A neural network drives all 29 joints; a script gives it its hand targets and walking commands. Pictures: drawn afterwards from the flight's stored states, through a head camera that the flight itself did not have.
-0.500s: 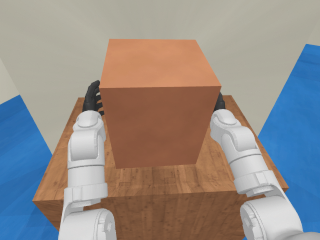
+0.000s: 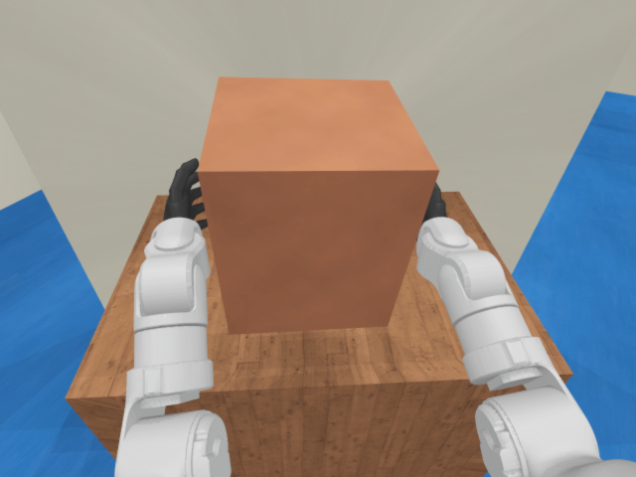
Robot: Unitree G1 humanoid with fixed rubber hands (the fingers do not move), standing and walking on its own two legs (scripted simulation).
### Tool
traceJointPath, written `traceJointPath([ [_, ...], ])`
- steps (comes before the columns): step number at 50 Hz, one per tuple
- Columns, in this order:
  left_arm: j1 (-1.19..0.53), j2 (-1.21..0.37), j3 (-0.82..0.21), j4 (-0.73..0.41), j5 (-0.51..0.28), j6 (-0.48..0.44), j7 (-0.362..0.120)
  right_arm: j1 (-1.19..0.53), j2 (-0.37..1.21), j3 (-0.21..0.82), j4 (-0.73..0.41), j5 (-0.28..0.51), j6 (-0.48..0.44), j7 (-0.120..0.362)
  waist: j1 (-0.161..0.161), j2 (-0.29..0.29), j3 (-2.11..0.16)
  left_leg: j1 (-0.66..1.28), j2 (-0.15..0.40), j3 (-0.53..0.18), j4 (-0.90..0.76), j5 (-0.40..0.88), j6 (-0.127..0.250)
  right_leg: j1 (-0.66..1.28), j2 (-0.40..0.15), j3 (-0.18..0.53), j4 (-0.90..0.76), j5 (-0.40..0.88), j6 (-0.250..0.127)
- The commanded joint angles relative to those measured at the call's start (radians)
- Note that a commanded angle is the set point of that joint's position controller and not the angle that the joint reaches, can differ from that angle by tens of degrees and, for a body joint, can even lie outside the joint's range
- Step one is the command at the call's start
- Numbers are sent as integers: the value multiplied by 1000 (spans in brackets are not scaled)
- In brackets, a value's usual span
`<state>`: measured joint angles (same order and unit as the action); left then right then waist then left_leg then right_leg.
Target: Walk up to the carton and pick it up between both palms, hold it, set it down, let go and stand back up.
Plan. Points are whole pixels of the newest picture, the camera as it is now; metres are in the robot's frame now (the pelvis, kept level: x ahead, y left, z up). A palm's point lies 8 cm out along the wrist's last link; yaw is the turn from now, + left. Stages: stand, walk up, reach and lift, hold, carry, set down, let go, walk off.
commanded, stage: hold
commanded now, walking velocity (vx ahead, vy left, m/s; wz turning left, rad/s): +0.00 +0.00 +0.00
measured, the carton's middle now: (308, 208) +0.38 +0.01 +0.19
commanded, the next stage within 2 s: none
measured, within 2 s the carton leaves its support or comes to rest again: neither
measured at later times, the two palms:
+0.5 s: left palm (186, 224) +0.36 +0.16 +0.19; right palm (429, 223) +0.35 -0.14 +0.18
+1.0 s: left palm (183, 223) +0.36 +0.16 +0.19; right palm (427, 222) +0.35 -0.14 +0.18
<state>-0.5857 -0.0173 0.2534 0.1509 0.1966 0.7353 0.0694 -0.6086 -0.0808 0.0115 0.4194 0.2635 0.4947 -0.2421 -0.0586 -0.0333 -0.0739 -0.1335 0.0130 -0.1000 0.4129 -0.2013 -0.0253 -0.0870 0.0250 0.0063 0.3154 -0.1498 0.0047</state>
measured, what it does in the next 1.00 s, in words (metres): stands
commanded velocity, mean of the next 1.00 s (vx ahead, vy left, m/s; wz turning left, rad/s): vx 0.00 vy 0.00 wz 0.00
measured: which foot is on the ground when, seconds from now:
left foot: down 0.00-1.00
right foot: down 0.00-1.00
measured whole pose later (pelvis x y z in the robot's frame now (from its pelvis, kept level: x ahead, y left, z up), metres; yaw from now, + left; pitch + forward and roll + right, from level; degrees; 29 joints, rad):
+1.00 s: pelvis +0.00 +0.00 +0.00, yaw +0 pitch -4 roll -1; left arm -0.59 -0.01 0.25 0.15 0.19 0.73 0.07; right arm -0.61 -0.08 0.01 0.42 0.27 0.49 -0.24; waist -0.06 -0.03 -0.08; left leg -0.14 0.01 -0.10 0.41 -0.20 -0.03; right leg -0.09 0.03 0.01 0.31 -0.15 0.00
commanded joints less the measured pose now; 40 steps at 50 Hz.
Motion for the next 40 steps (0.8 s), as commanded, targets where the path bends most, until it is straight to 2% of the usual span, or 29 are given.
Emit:
traceJointPath([
  [1,-807,-661,-615,-144,-185,-84,-160,-988,695,415,-366,113,-88,127,-8,77,-403,116,-63,63,-52,206,-18,111,50,-33,-34,141,33],
  [2,-838,-674,-634,-177,-204,-92,-157,-989,688,415,-382,114,-91,129,-24,75,-432,131,-60,56,-49,210,-21,96,55,-38,-30,143,31],
  [3,-857,-678,-650,-204,-211,-100,-152,-992,706,422,-397,115,-96,129,-15,87,-452,128,-57,53,-43,230,-29,108,59,-37,-22,160,25],
  [5,-833,-683,-651,-187,-216,-102,-146,-1009,701,423,-414,118,-99,132,-19,83,-470,142,-60,52,-37,250,-25,102,59,-36,-23,183,31],
  [6,-808,-673,-641,-169,-205,-96,-147,-1005,698,435,-412,127,-96,129,-2,79,-460,147,-59,54,-37,261,-22,102,58,-34,-27,186,29],
  [7,-800,-673,-628,-172,-193,-94,-148,-982,695,438,-402,129,-94,129,-4,71,-445,141,-60,54,-37,260,-22,106,62,-34,-20,187,30],
  [9,-835,-651,-591,-132,-179,-87,-156,-971,676,390,-318,107,-87,132,-17,74,-380,109,-59,57,-57,178,-18,90,53,-33,-36,106,25],
  [10,-832,-652,-595,-111,-177,-87,-158,-980,686,397,-316,104,-88,136,-8,67,-374,108,-60,64,-64,164,-14,82,51,-37,-42,91,28],
  [12,-821,-695,-671,-179,-223,-101,-150,-1022,701,429,-439,123,-111,131,-22,78,-492,132,-60,57,-34,252,-25,125,54,-34,-17,199,31],
  [14,-833,-674,-631,-161,-214,-106,-145,-1024,717,437,-427,127,-100,128,2,61,-470,122,-66,59,-36,240,-14,113,56,-31,-26,175,33],
  [16,-792,-658,-607,-125,-185,-94,-147,-1005,703,433,-389,128,-93,126,7,58,-427,114,-65,59,-41,232,-14,107,54,-29,-33,168,33],
  [17,-838,-666,-618,-182,-200,-102,-148,-987,712,434,-385,124,-95,129,-3,60,-445,129,-63,56,-40,241,-16,115,54,-32,-23,178,37],
  [20,-796,-667,-640,-189,-205,-98,-148,-968,697,444,-419,132,-92,124,-11,63,-465,140,-62,54,-30,282,-20,130,60,-28,-19,224,35],
  [21,-788,-654,-622,-163,-199,-93,-152,-960,698,438,-401,131,-85,120,-7,54,-435,123,-66,57,-36,246,-15,120,55,-25,-27,194,35],
  [23,-805,-675,-641,-168,-197,-91,-150,-987,696,427,-410,124,-93,123,-15,82,-432,122,-64,56,-40,230,-20,107,55,-29,-28,164,31],
  [24,-808,-671,-639,-176,-199,-92,-152,-989,699,432,-417,128,-94,123,-14,76,-439,125,-63,58,-40,234,-19,112,55,-30,-26,175,33],
  [25,-835,-663,-633,-174,-196,-95,-150,-985,698,418,-389,116,-88,125,-14,79,-410,119,-63,58,-48,200,-18,90,51,-29,-31,135,31],
  [27,-841,-675,-658,-208,-215,-100,-148,-989,716,430,-411,120,-92,124,-19,73,-470,130,-62,56,-39,242,-20,118,54,-31,-23,190,36],
  [28,-824,-687,-667,-236,-223,-103,-146,-964,722,450,-437,134,-92,123,-19,74,-484,145,-66,49,-26,307,-23,136,55,-31,-10,262,38],
  [29,-797,-666,-658,-228,-214,-100,-145,-965,710,462,-447,139,-88,121,-5,66,-479,149,-64,48,-23,309,-21,132,59,-29,-13,257,39],
  [30,-806,-673,-683,-261,-222,-101,-144,-953,714,477,-486,146,-89,116,-14,76,-506,166,-68,48,-10,330,-27,141,60,-27,-9,283,38],
  [31,-783,-668,-662,-230,-199,-94,-141,-945,702,460,-442,144,-83,117,-6,95,-471,155,-67,50,-17,319,-29,127,59,-27,-12,254,34],
  [33,-795,-659,-652,-214,-205,-87,-149,-967,692,447,-450,137,-80,119,-11,74,-442,138,-64,53,-28,276,-25,117,60,-30,-20,208,34],
  [34,-790,-643,-627,-195,-184,-85,-150,-942,688,432,-401,121,-77,121,-6,68,-405,122,-64,53,-42,243,-21,113,57,-30,-28,178,29],
  [36,-795,-660,-636,-219,-193,-84,-152,-942,694,438,-404,137,-80,125,-10,78,-424,134,-62,55,-40,246,-22,108,58,-31,-20,174,30],
  [37,-776,-658,-636,-175,-190,-76,-154,-970,684,427,-418,129,-79,123,-8,78,-405,116,-64,53,-42,240,-23,115,54,-29,-28,174,29],
  [40,-776,-660,-642,-179,-201,-83,-157,-981,695,451,-453,136,-86,118,-5,51,-439,138,-63,57,-36,265,-18,119,58,-30,-21,205,38],
])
